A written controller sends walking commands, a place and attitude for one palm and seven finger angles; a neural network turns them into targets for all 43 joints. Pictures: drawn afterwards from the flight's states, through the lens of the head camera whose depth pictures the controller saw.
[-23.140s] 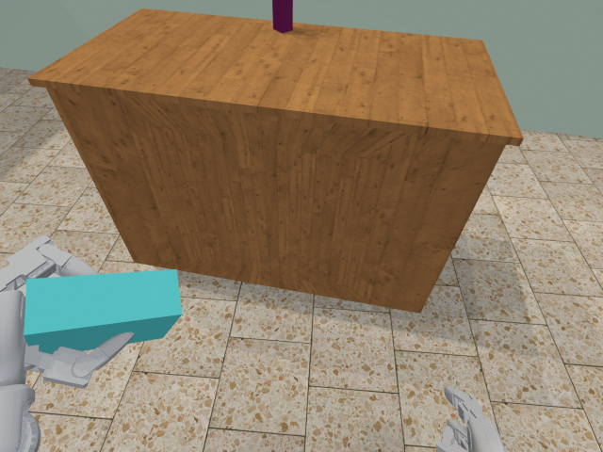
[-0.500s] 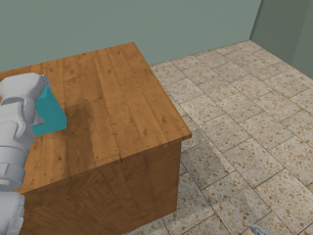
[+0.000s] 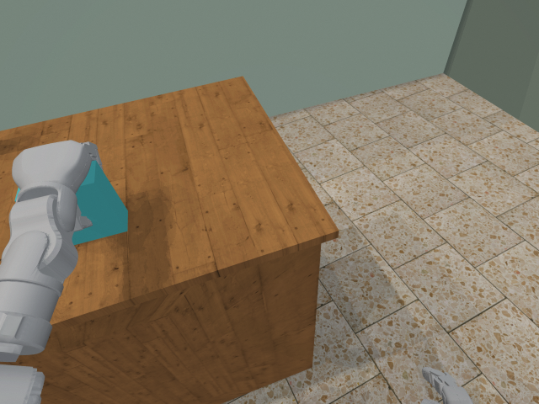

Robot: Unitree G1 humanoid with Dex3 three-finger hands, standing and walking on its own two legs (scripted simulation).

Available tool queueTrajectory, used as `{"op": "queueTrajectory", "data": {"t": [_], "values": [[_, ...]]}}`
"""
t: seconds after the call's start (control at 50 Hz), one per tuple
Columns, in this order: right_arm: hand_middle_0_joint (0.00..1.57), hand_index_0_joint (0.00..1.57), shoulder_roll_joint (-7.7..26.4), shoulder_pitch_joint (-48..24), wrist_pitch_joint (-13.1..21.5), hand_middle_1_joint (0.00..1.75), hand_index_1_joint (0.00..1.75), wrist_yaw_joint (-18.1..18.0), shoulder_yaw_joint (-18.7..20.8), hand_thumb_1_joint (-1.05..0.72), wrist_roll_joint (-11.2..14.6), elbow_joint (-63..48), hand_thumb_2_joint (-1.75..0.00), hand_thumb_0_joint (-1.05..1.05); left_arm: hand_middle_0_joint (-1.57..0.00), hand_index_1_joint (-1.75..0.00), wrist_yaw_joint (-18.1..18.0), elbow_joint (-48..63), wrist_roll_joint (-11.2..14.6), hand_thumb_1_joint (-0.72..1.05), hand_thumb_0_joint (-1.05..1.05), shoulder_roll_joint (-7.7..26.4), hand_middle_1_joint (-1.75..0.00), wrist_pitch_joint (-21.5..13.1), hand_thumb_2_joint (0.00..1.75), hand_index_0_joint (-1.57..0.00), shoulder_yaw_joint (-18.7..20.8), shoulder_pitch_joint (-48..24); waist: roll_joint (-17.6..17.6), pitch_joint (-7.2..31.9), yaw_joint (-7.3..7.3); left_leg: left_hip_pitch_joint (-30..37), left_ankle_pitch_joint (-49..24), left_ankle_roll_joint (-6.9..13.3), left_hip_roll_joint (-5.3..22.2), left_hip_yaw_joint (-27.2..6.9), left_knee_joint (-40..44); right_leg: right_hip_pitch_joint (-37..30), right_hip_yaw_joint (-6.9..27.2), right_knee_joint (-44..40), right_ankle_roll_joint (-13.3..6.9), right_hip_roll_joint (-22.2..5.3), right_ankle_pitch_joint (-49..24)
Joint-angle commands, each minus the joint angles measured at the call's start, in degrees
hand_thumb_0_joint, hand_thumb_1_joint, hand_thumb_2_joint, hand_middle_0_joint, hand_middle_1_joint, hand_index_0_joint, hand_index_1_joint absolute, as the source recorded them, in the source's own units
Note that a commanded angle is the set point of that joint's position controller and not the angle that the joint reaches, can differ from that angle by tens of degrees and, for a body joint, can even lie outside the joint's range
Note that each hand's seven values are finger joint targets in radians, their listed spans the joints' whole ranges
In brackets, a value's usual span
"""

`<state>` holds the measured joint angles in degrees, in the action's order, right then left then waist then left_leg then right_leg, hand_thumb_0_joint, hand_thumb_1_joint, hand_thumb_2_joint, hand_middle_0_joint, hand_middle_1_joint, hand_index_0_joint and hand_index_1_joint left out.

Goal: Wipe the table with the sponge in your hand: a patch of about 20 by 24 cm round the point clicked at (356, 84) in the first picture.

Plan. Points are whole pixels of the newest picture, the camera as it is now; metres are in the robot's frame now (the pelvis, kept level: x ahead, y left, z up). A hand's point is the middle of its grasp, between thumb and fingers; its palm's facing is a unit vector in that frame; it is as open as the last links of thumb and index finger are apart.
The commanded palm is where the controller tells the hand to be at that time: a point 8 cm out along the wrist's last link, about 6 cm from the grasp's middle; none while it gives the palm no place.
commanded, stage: wipe back along the middle lane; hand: left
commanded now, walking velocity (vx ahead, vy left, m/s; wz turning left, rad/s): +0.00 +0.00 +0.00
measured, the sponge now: (85, 214) +0.35 +0.33 +0.11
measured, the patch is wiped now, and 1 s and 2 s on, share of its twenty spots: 0.70 0.75 0.75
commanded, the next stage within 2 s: slide across to the third lane in 0.56 s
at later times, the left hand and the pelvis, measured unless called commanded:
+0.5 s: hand (73, 215) +0.31 +0.30 +0.16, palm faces +0.08 +0.01 -1.00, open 9.2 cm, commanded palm +0.27 +0.29 +0.17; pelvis +0.00 +0.00 +0.00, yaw +0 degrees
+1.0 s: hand (88, 223) +0.30 +0.27 +0.16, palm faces +0.06 +0.00 -1.00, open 9.2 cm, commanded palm +0.26 +0.25 +0.20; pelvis -0.01 -0.01 +0.00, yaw +1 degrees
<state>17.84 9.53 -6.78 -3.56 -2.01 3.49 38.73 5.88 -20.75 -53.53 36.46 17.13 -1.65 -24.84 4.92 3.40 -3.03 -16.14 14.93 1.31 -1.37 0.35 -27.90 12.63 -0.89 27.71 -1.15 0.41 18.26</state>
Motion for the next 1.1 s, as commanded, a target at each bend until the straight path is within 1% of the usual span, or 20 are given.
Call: {"op": "queueTrajectory", "data": {"t": [0.0,0.06,0.14,0.18,0.24,0.3,0.34,0.36,0.44,0.48,0.54,0.56,0.62,0.64,0.68,0.84,0.88,0.94,0.96,1.08], "values": [[0.2,0.2,7.0,-7.6,2.7,0.3,0.3,-0.1,2.5,-0.9,-0.2,-9.1,-0.9,0.0,-1.2,-1.6,1.9,6.4,2.1,0.1,0.0,7.5,-1.6,1.1,1.3,-1.2,2.1,-2.1,-7.7,9.6,-0.82,4.7,-19.4,1.2,-0.9,0.6,1.6,-5.4,-0.5,-1.7,-1.1,1.4,-22.2],[0.2,0.2,6.8,-8.6,2.7,0.3,0.3,0.0,2.1,-0.9,0.1,-9.2,-0.9,0.0,-1.2,-1.6,2.2,8.2,2.7,0.1,0.0,4.8,-1.6,2.8,1.3,-1.2,-0.1,-1.6,-7.5,7.4,-0.27,4.2,-18.5,1.2,-0.7,0.5,2.1,-4.4,-0.8,-1.7,-1.0,1.4,-20.8],[0.2,0.2,6.8,-9.9,2.8,0.3,0.3,0.3,2.0,-0.9,-0.1,-9.9,-0.9,0.0,-1.2,-1.6,2.2,12.8,3.3,0.1,0.0,6.5,-1.6,4.1,1.3,-1.2,2.1,0.9,-6.5,8.9,-1.48,4.8,-19.8,1.1,-0.7,0.4,1.9,-5.9,-0.2,-1.6,-1.3,1.3,-22.2],[0.2,0.2,6.7,-9.9,2.9,0.3,0.3,0.1,1.8,-0.9,-0.1,-9.3,-0.9,0.0,-1.2,-1.6,2.2,11.4,3.3,0.1,0.0,5.9,-1.6,4.8,1.3,-1.2,1.9,2.9,-9.3,7.4,-1.06,4.3,-19.0,1.0,-0.7,0.5,2.0,-5.4,-0.7,-1.5,-0.9,1.5,-22.1],[0.2,0.2,6.3,-11.6,2.9,0.3,0.3,0.5,1.7,-0.9,-0.1,-10.6,-0.9,0.0,-1.2,-1.6,2.4,16.5,3.6,0.1,0.0,4.8,-1.6,5.5,1.3,-1.2,1.5,4.9,-6.3,8.5,-1.97,5.2,-20.7,1.0,-0.7,0.6,1.8,-6.3,-0.2,-1.3,-1.2,1.3,-22.9],[0.2,0.2,6.1,-12.3,3.0,0.3,0.3,0.6,1.4,-0.9,-0.1,-10.5,-0.9,0.0,-1.2,-1.6,2.3,18.1,3.5,0.1,0.0,3.1,-1.6,6.8,1.3,-1.2,0.0,5.9,-7.4,7.9,-1.58,5.4,-20.1,0.9,-0.6,0.5,2.0,-5.9,-0.6,-1.3,-0.9,1.4,-22.2],[0.2,0.2,6.2,-12.8,2.8,0.3,0.3,0.5,1.1,-0.9,-0.2,-10.7,-0.9,0.0,-1.2,-1.6,2.3,18.7,3.3,0.1,0.0,5.0,-1.6,7.8,1.3,-1.2,1.5,5.6,-6.8,7.0,-1.91,4.8,-19.3,0.7,-0.5,0.5,2.4,-5.7,-0.2,-1.4,-1.2,1.5,-21.3],[0.2,0.2,5.8,-12.9,2.9,0.3,0.3,0.4,0.9,-0.9,-0.1,-10.6,-0.9,0.0,-1.2,-1.6,2.3,18.5,3.5,0.1,0.0,2.3,-1.6,8.3,1.3,-1.2,-0.7,6.0,-7.6,6.5,-1.28,5.1,-19.0,0.8,-0.7,0.7,2.2,-5.5,-0.6,-1.4,-0.9,1.4,-21.5],[0.2,0.2,5.7,-14.1,2.9,0.3,0.3,0.4,0.7,-0.9,-0.2,-11.2,-0.9,0.0,-1.2,-1.6,2.7,21.4,3.3,0.1,0.0,3.5,-1.6,9.1,1.3,-1.2,0.3,7.0,-7.0,7.4,-2.05,5.4,-18.7,0.8,-0.6,0.7,2.3,-6.2,0.2,-1.5,-1.1,1.4,-21.7],[0.2,0.2,5.6,-14.1,3.0,0.3,0.3,0.3,0.5,-0.9,-0.2,-10.8,-0.9,0.0,-1.2,-1.6,2.7,20.4,3.5,0.1,0.0,3.5,-1.6,9.3,1.3,-1.2,0.6,9.9,-8.6,6.5,-1.98,4.9,-18.4,0.6,-0.7,0.8,2.4,-6.5,-0.2,-1.3,-0.8,1.5,-21.8],[0.2,0.2,5.4,-14.9,3.0,0.3,0.3,0.5,0.4,-0.9,-0.3,-11.5,-0.9,0.0,-1.2,-1.6,2.8,23.8,3.7,0.1,0.0,4.1,-1.6,9.6,1.3,-1.2,1.8,11.7,-7.1,7.5,-2.69,5.4,-19.2,0.7,-0.7,0.7,2.0,-7.0,0.8,-1.1,-1.0,1.5,-22.6],[0.2,0.2,5.1,-14.8,3.2,0.3,0.3,0.6,0.2,-0.9,-0.2,-11.4,-0.9,0.0,-1.2,-1.6,2.7,23.7,3.9,0.1,0.0,1.8,-1.6,9.7,1.3,-1.2,0.1,13.5,-7.5,7.2,-2.22,5.4,-19.6,0.7,-0.8,0.9,1.9,-7.1,0.2,-0.9,-0.8,1.4,-23.1],[0.2,0.2,5.0,-15.6,3.2,0.3,0.3,1.0,0.5,-0.9,-0.3,-12.0,-0.9,0.0,-1.2,-1.6,2.4,28.0,4.4,0.1,0.0,1.4,-1.6,10.0,1.3,-1.2,0.5,17.1,-7.2,7.1,-2.69,5.8,-20.4,0.7,-0.8,0.9,1.8,-7.6,0.4,-0.8,-0.7,1.4,-24.2],[0.2,0.2,5.1,-16.0,3.1,0.3,0.3,1.1,0.2,-0.9,-0.3,-12.2,-0.9,0.0,-1.2,-1.6,2.2,28.8,4.4,0.1,0.0,2.6,-1.6,10.4,1.3,-1.2,1.5,16.6,-6.0,7.3,-3.0,5.6,-20.2,0.6,-0.6,0.6,2.0,-7.4,1.1,-0.8,-1.1,1.6,-23.6],[0.2,0.2,5.1,-16.1,3.0,0.3,0.3,0.9,0.3,-0.9,-0.4,-11.5,-0.9,0.0,-1.2,-1.6,1.9,28.9,3.9,0.1,0.0,0.6,-1.6,11.5,1.3,-1.2,-0.8,13.4,-7.7,5.4,-1.88,5.4,-18.2,0.7,-0.7,0.8,2.2,-6.0,0.6,-1.4,-0.8,1.5,-22.1],[0.2,0.2,4.8,-17.9,3.4,0.3,0.3,-0.4,-0.2,-0.9,-0.4,-11.0,-0.9,0.0,-1.2,-1.6,2.6,29.8,1.8,0.1,0.0,0.8,-1.6,13.7,1.3,-1.2,-4.0,1.2,-6.7,7.3,-1.56,7.0,-15.3,1.3,-1.1,0.5,2.8,-5.1,1.2,-2.3,-1.2,1.5,-18.1],[0.2,0.2,4.6,-17.3,3.6,0.3,0.3,-0.7,-0.2,-0.9,-0.5,-10.1,-0.9,0.0,-1.2,-1.6,3.0,26.9,2.0,0.1,0.0,-0.5,-1.6,13.5,1.3,-1.2,-5.4,-0.4,-8.3,6.6,-1.03,6.9,-14.7,1.5,-1.2,0.5,2.9,-4.8,0.6,-2.6,-0.9,1.3,-17.9],[0.2,0.2,4.6,-17.9,3.9,0.3,0.3,-0.6,-0.2,-0.9,-0.6,-10.7,-0.9,0.0,-1.2,-1.6,3.2,29.8,1.2,0.1,0.0,1.8,-1.6,12.5,1.3,-1.2,-3.7,-2.8,-6.2,10.4,-2.04,8.1,-16.3,1.3,-1.3,0.2,2.7,-6.6,1.3,-2.0,-1.3,1.3,-19.2],[0.2,0.2,3.9,-18.2,4.1,0.3,0.3,-0.5,-0.4,-0.9,-0.7,-10.9,-0.9,0.0,-1.2,-1.6,3.3,30.0,1.8,0.1,0.0,-1.5,-1.6,12.1,1.3,-1.2,-6.2,-2.2,-6.8,9.7,-1.71,8.2,-17.1,1.5,-1.7,0.6,2.3,-6.6,0.8,-2.1,-1.1,1.1,-20.4],[0.2,0.2,3.3,-19.2,3.9,0.3,0.3,0.3,-0.5,-0.9,-0.9,-10.6,-0.9,0.0,-1.2,-1.6,0.6,32.8,1.2,0.1,0.0,-0.1,-1.6,12.1,1.3,-1.2,-3.9,-3.3,-6.1,9.7,-2.91,8.6,-18.4,1.0,-1.5,0.5,3.2,-7.5,1.0,-2.2,-1.5,1.4,-21.0]]}}
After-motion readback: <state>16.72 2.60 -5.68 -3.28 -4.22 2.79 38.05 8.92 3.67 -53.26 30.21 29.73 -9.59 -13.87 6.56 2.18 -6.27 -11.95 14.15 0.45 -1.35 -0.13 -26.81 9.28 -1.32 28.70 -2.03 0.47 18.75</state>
